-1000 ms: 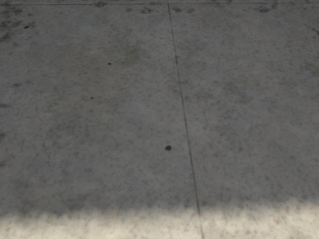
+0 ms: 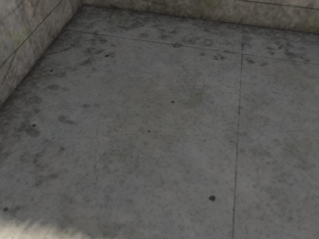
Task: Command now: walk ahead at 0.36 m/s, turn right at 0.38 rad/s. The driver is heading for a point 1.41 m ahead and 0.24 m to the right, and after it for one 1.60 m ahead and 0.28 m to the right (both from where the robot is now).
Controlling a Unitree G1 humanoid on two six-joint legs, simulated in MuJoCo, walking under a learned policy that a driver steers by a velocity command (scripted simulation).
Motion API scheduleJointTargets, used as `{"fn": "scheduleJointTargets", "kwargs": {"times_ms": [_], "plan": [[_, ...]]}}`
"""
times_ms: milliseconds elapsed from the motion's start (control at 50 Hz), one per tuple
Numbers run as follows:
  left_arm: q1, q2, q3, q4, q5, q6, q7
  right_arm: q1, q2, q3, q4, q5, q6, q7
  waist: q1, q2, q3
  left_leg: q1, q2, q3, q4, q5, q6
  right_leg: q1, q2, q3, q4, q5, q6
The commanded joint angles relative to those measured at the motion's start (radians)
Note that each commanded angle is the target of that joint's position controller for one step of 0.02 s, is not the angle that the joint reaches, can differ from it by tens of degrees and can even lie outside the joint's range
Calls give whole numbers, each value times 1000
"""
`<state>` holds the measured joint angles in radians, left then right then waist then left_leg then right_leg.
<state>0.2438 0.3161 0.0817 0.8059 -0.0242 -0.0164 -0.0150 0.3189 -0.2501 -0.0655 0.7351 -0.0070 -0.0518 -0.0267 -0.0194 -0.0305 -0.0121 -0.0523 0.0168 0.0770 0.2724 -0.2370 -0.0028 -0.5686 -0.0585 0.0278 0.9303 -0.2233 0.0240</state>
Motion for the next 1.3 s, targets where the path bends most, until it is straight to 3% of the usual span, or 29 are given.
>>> {"fn": "scheduleJointTargets", "kwargs": {"times_ms": [20,140,180,200,220,240,260,280,300,320,420,560,660,700,720,740,760,780,800,840,920,1000,1100,1180,1200,1220,1240,1260,1300], "plan": [[-134,19,-10,-113,5,-16,-15,-53,-175,-52,-52,6,-29,2,-24,144,76,-20,266,-117,-166,-17,171,-86,-42,-1,-117,62,8],[-154,52,-12,-160,1,-5,-34,-32,-223,-75,-10,37,-18,21,-18,116,119,-12,314,-35,-108,-39,150,4,-32,-72,-240,-21,-72],[-15,84,12,-127,2,-6,-32,-61,-223,-71,-10,36,-8,21,68,86,50,-79,263,57,112,230,105,246,53,-151,-308,-8,-117],[153,151,50,-79,-7,-5,-23,-38,-179,-53,-11,21,-6,20,136,25,-56,-159,194,126,385,395,61,489,106,-144,-326,-10,-152],[277,287,86,-69,-12,-1,-1,-38,-102,-24,-62,-12,-12,15,159,-233,-124,-470,87,158,813,65,-33,724,-121,291,-462,-138,-275],[246,314,72,-111,-4,-23,-10,-47,-70,-6,-104,0,-43,13,114,-301,-250,-705,-66,-84,1036,-352,-52,845,-276,823,-699,-389,-413],[202,223,46,-122,1,-43,-18,-121,-173,-26,-106,43,-66,24,144,-143,-169,-809,-1,-165,1093,-276,-23,804,-294,755,-746,-407,-373],[173,179,31,-124,7,-53,-19,-149,-181,-27,-111,53,-80,30,121,-110,-94,-822,46,-155,1056,-191,15,717,-263,631,-715,-350,-339],[109,150,21,-134,10,-53,-18,-145,-173,-26,-97,30,-86,23,81,-20,-43,-770,88,-153,977,-111,25,603,-220,519,-695,-234,-303],[55,121,10,-150,18,-52,-13,-135,-173,-32,-87,7,-82,19,49,-25,-17,-700,113,-160,891,-47,24,510,-173,424,-701,-129,-281],[59,132,13,-157,15,-59,15,-178,-134,-27,-94,-9,-46,24,26,-17,23,-653,76,-131,677,154,-40,410,-97,259,-752,181,-282],[172,142,22,-97,-5,-45,39,-423,-95,-3,-156,10,-68,53,105,-47,71,-568,-4,-131,272,373,-52,423,-70,255,-706,178,-232],[190,132,24,-65,8,-28,48,-390,-126,-9,-140,14,-84,77,88,-84,61,-520,-5,-113,202,296,18,593,-143,271,-614,364,-207],[169,137,23,-70,12,-21,43,-252,-175,-33,-105,10,-83,67,15,-101,-35,-328,-63,-40,182,213,78,637,-100,214,-429,752,-177],[152,121,12,-82,20,-18,41,-106,-205,-43,-78,3,-81,62,-59,-90,-159,-83,-9,-85,219,247,134,554,-61,175,-229,771,-150],[243,55,-12,-92,44,-24,39,43,-278,-57,-62,-9,-78,62,-59,101,-335,283,197,-397,279,263,260,287,41,144,104,395,-104],[344,5,-30,-81,19,-38,28,101,-276,-60,-13,12,-71,76,-17,364,-398,488,351,-856,92,-11,387,-31,175,115,373,-328,-42],[222,105,-16,-96,6,-54,25,63,-189,-37,-24,43,-68,76,-56,222,-263,408,314,-862,23,-182,332,-143,102,152,426,-299,-55],[73,136,-8,-134,-1,-67,21,-15,-162,-28,-39,38,-59,69,-64,121,-112,249,275,-716,7,-129,290,-172,60,121,393,-204,-60],[-10,110,-10,-162,28,-91,18,-71,-155,-21,-53,14,-49,63,-16,24,-2,35,200,-567,-29,98,274,-125,6,94,266,-110,-52],[4,54,-23,-175,44,-88,17,-58,-153,-17,-44,23,-45,43,30,101,-4,-86,141,-446,-75,272,289,-46,-15,51,50,-94,2],[-163,16,-43,-219,40,-91,13,-12,-203,-34,-25,32,-29,21,-21,98,30,-208,81,-354,-80,261,240,51,26,24,-249,168,37],[-261,53,-27,-245,18,-104,1,72,-198,-35,-2,43,-4,10,-46,116,17,-158,101,-435,8,151,191,162,72,59,-421,264,31],[-71,124,14,-209,24,-115,12,41,-153,-24,-23,31,5,12,75,123,-78,-175,49,-442,263,184,120,470,11,79,-498,153,-61],[89,184,30,-195,35,-112,21,51,-86,-1,-47,8,2,14,131,-7,-225,-302,-20,-349,554,-10,83,718,-174,256,-484,86,-126],[142,251,46,-158,40,-95,13,195,-41,16,-77,42,-9,16,61,-327,-314,-622,-117,-234,845,-379,34,940,-375,711,-581,-123,-287],[115,153,29,-168,26,-91,8,173,-147,-4,-48,58,-7,10,81,-204,-225,-735,-31,-253,975,-327,20,872,-365,758,-626,-311,-277],[75,93,13,-173,23,-89,10,66,-193,-18,-59,50,-1,10,103,-104,-104,-752,-1,-238,1000,-228,15,760,-314,582,-636,-255,-234],[-4,53,-3,-163,35,-85,8,-13,-172,-23,-78,28,7,13,67,-45,1,-698,53,-214,940,-111,2,575,-227,360,-674,-6,-204]]}}
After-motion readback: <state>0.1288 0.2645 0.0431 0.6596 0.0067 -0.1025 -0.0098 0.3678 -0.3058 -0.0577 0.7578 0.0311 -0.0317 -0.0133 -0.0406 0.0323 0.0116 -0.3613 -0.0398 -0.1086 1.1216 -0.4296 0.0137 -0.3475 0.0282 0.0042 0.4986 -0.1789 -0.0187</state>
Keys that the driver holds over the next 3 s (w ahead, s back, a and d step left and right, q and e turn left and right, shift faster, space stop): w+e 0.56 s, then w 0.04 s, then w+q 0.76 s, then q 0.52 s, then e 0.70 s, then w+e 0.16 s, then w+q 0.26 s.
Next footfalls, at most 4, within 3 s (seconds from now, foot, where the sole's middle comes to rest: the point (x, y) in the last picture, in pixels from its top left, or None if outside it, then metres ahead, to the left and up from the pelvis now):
0.20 right None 0.19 -0.17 -0.78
0.72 left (184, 228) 0.57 -0.10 -0.78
1.20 right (242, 188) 0.75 -0.38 -0.78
1.66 left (187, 147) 0.99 -0.14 -0.78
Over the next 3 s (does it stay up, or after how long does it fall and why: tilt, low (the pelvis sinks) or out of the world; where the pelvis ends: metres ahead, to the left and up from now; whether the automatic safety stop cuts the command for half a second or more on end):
stays up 1.05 -0.33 0.00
